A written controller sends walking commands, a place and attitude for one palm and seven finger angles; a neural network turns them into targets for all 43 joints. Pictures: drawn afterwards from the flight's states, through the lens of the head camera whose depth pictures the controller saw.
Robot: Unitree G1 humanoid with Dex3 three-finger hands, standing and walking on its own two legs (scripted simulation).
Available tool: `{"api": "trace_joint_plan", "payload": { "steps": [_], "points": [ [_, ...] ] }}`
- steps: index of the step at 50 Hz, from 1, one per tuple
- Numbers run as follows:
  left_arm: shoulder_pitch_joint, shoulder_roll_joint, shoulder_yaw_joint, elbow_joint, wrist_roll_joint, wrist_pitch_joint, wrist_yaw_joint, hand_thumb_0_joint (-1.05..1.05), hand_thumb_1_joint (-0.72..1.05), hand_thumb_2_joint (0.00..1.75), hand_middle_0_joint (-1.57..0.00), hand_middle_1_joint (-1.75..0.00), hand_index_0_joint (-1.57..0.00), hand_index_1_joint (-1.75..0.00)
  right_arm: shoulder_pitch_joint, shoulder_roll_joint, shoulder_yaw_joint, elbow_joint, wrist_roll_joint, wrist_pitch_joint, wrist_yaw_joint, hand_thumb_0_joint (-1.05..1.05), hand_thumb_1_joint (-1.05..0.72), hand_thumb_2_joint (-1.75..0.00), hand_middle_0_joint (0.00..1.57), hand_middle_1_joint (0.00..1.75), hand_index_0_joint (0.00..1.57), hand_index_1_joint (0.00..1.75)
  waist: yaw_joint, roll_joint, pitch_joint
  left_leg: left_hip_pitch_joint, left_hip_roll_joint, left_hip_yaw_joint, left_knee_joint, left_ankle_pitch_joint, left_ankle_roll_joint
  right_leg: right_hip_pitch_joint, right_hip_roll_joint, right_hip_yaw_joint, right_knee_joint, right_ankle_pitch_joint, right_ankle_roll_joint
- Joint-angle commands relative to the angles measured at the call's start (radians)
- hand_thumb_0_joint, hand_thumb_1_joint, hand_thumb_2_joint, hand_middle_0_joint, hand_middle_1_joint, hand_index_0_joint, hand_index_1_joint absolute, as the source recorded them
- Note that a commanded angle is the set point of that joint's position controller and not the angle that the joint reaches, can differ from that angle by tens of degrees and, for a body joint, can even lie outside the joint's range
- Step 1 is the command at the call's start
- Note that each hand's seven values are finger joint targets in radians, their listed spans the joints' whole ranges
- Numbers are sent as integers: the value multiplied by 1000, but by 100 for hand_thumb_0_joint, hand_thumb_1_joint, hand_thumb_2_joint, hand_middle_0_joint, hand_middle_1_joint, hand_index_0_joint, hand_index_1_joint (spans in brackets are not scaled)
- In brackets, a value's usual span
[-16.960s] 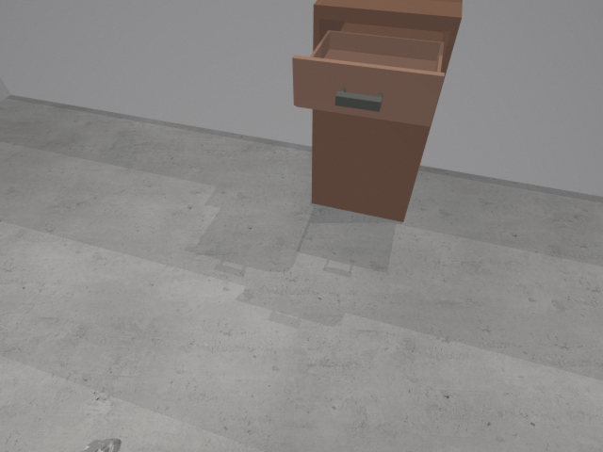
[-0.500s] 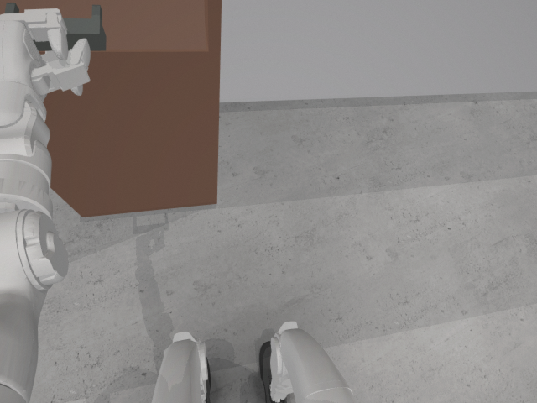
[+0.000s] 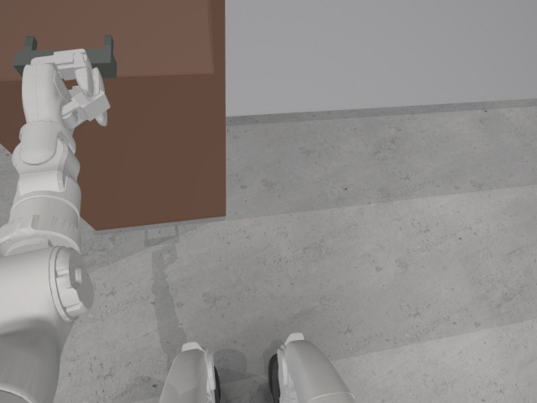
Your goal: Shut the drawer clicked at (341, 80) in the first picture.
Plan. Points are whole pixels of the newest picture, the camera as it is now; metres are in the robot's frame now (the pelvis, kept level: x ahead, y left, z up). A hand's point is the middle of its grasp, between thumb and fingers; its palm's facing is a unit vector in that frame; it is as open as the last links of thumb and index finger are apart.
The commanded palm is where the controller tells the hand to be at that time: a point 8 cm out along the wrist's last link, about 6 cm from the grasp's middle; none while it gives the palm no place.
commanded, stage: pull the fist back off the drawer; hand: left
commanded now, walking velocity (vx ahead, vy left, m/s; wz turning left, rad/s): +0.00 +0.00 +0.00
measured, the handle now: (69, 53) +0.61 +0.23 +0.07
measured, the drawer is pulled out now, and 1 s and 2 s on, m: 0.00 0.00 0.00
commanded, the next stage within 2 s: draw the hand back to the body in 0.04 s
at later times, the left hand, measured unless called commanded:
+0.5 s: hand (52, 125) +0.44 +0.21 +0.12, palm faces +0.09 -1.00 -0.03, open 3.2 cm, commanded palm +0.40 +0.25 +0.14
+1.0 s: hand out of the picture +0.31 +0.22 +0.20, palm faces +0.34 -0.90 -0.28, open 3.3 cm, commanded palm +0.26 +0.27 +0.21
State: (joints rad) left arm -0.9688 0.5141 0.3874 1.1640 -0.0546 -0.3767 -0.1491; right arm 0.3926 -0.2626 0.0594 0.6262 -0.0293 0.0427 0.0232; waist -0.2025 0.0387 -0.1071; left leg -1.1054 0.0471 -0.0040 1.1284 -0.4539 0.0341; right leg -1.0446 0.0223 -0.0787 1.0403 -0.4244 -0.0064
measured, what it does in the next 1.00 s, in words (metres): rises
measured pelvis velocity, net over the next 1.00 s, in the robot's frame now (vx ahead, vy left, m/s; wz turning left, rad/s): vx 0.05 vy -0.01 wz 0.04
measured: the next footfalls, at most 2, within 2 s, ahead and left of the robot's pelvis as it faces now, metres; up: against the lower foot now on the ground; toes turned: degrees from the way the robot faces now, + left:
none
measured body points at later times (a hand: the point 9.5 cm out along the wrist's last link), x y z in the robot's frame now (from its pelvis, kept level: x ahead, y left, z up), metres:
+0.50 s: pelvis +0.05 -0.01 +0.05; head +0.13 +0.00 +0.49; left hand +0.43 +0.26 +0.13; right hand +0.13 -0.26 -0.07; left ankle +0.03 +0.10 -0.65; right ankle +0.03 -0.12 -0.65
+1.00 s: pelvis +0.05 -0.01 +0.09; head +0.05 -0.03 +0.54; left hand +0.28 +0.27 +0.21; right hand +0.26 -0.22 +0.01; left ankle +0.03 +0.10 -0.65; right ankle +0.03 -0.12 -0.65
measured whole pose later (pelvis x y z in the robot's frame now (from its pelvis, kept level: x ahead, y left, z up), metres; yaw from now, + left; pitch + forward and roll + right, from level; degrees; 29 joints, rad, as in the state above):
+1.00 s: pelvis +0.05 -0.01 +0.09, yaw +2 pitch -1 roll +0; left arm 0.16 0.30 0.17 -0.06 -0.08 -0.04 0.09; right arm 0.16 -0.23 0.05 0.57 0.03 0.00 -0.07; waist 0.04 0.06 -0.01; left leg -0.18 0.00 0.03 0.48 -0.29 0.02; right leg -0.16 0.00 -0.04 0.46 -0.29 -0.01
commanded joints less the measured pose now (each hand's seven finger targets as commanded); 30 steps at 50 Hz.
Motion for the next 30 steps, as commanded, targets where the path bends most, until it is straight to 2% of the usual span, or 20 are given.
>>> {"api": "trace_joint_plan", "payload": {
  "steps": [1, 3, 4, 5, 7, 9, 10, 11, 12, 13, 14, 16, 20, 21, 22, 23, 25, 27, 30],
  "points": [
    [-448, 242, 34, -251, -10, -80, 26, 0, 90, 90, -140, -160, -140, -160, 166, -192, -75, -41, 1, 3, -15, 0, -90, -90, 20, 30, 20, 30, -9, 121, -475, 458, -9, -67, -148, 248, -2, 180, 33, 38, -142, 140, -16],
    [-406, 250, 51, -242, -6, -89, 29, 0, 90, 90, -140, -160, -140, -160, 164, -191, -77, -47, 2, 9, -15, 0, -90, -90, 20, 30, 20, 30, 1, 103, -479, 453, -12, -60, -146, 272, -2, 202, 33, 41, -138, 166, -16],
    [-391, 261, 61, -227, -7, -89, 29, 0, 90, 90, -140, -160, -140, -160, 160, -191, -77, -47, 4, 13, -18, 0, -90, -90, 20, 30, 20, 30, -2, 82, -461, 435, -13, -54, -144, 277, 0, 213, 32, 45, -140, 181, -13],
    [-397, 236, 37, -224, -7, -91, 25, 0, 90, 90, -140, -160, -140, -160, 158, -185, -75, -50, 5, 15, -17, 0, -90, -90, 20, 30, 20, 30, -9, 82, -443, 425, -15, -51, -146, 277, 1, 218, 32, 48, -142, 189, -11],
    [-385, 253, 62, -226, -14, -98, 21, 0, 90, 90, -140, -160, -140, -160, 160, -187, -79, -47, 4, 19, -19, 0, -90, -90, 20, 30, 20, 30, -2, 84, -449, 427, -17, -45, -137, 305, 3, 231, 31, 51, -137, 222, -13],
    [-292, 275, 90, -342, -29, -110, 5, 0, 90, 90, -140, -160, -140, -160, 148, -182, -86, -81, 10, 27, -17, 0, -90, -90, 20, 30, 20, 30, 57, 124, -572, 510, -20, -35, -158, 401, -5, 334, 30, 55, -132, 314, -17],
    [-226, 248, 80, -411, -43, -109, -6, 0, 90, 90, -140, -160, -140, -160, 138, -176, -92, -99, 16, 31, -15, 0, -90, -90, 20, 30, 20, 30, 77, 147, -630, 578, -21, -31, -169, 470, -9, 376, 33, 53, -137, 371, -18],
    [-147, 229, 73, -478, -61, -99, -14, 0, 90, 90, -140, -160, -140, -160, 127, -171, -95, -116, 25, 33, -13, 0, -90, -90, 20, 30, 20, 30, 96, 167, -660, 626, -20, -27, -179, 525, -13, 408, 35, 51, -148, 412, -19],
    [-96, 196, 50, -534, -80, -88, -21, 0, 90, 90, -140, -160, -140, -160, 121, -166, -95, -123, 29, 33, -11, 0, -90, -90, 20, 30, 20, 30, 97, 176, -669, 664, -19, -30, -189, 590, -13, 433, 36, 49, -156, 459, -20],
    [-5, 191, 60, -567, -98, -67, -26, 0, 90, 90, -140, -160, -140, -160, 113, -162, -100, -129, 40, 33, -10, 0, -90, -90, 20, 30, 20, 30, 112, 143, -645, 668, -16, -27, -204, 613, -13, 463, 38, 47, -175, 484, -17],
    [50, 171, 46, -612, -114, -46, -31, 0, 90, 90, -140, -160, -140, -160, 101, -159, -101, -136, 47, 31, -12, 0, -90, -90, 20, 30, 20, 30, 112, 110, -619, 652, -16, -19, -222, 597, -9, 503, 39, 49, -193, 504, -13],
    [157, 117, 17, -664, -144, -2, -38, 0, 90, 90, -140, -160, -140, -160, 74, -149, -102, -150, 64, 24, -19, 0, -90, -90, 20, 30, 20, 30, 112, 42, -519, 604, -19, -3, -263, 548, 0, 558, 37, 47, -230, 522, -8],
    [285, 65, -6, -791, -182, 29, -34, 0, 90, 90, -140, -160, -140, -160, 28, -142, -104, -154, 76, -4, -35, 0, -90, -90, 20, 30, 20, 30, 115, 32, -413, 629, -22, 14, -319, 517, 3, 599, 29, 49, -281, 534, -4],
    [318, 52, -18, -806, -186, 34, -37, 0, 90, 90, -140, -160, -140, -160, 15, -141, -102, -154, 78, -12, -37, 0, -90, -90, 20, 30, 20, 30, 117, 50, -377, 633, -24, 13, -333, 497, 1, 595, 27, 48, -292, 513, -6],
    [319, 50, -27, -854, -188, 29, -36, 0, 90, 90, -140, -160, -140, -160, 3, -140, -102, -152, 79, -20, -40, 0, -90, -90, 20, 30, 20, 30, 113, 62, -362, 661, -23, 12, -336, 518, 2, 596, 25, 47, -298, 522, -9],
    [343, 20, -50, -888, -191, 30, -42, 0, 90, 90, -140, -160, -140, -160, -7, -134, -102, -155, 79, -29, -41, 0, -90, -90, 20, 30, 20, 30, 114, 75, -371, 697, -22, 8, -347, 536, 0, 598, 24, 44, -304, 519, -7],
    [410, 8, -59, -924, -206, 42, -55, 0, 90, 90, -140, -160, -140, -160, -31, -136, -102, -154, 82, -44, -46, 0, -90, -90, 20, 30, 20, 30, 119, 43, -356, 719, -21, 2, -363, 542, -1, 619, 20, 41, -319, 526, -6],
    [455, -8, -79, -1001, -215, 54, -67, 0, 90, 90, -140, -160, -140, -160, -62, -132, -100, -170, 85, -61, -51, 0, -90, -90, 20, 30, 20, 30, 132, 88, -340, 759, -22, -3, -379, 562, -5, 628, 15, 39, -329, 514, -10],
    [524, -26, -85, -1033, -228, 96, -72, 0, 90, 90, -140, -160, -140, -160, -110, -131, -92, -182, 88, -81, -58, 0, -90, -90, 20, 30, 20, 30, 139, 32, -275, 760, -24, -12, -415, 492, -6, 633, 11, 26, -358, 468, -8]
  ]
}}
